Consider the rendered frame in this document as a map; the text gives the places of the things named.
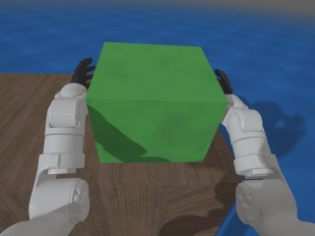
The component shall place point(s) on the robot left hand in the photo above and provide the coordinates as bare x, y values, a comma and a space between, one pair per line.
80, 76

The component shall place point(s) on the right robot forearm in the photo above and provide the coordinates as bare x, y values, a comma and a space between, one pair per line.
253, 157

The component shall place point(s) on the right robot upper arm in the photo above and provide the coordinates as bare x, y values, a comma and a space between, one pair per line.
268, 206

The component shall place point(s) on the left robot upper arm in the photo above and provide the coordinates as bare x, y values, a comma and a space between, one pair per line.
57, 205

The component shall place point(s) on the carton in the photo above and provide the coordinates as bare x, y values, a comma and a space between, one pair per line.
151, 103

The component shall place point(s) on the robot right hand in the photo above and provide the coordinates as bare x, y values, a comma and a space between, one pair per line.
224, 81

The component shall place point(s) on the pedestal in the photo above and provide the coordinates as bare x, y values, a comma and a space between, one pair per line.
126, 198

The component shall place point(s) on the left robot forearm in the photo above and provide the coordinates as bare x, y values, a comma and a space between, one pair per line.
64, 135

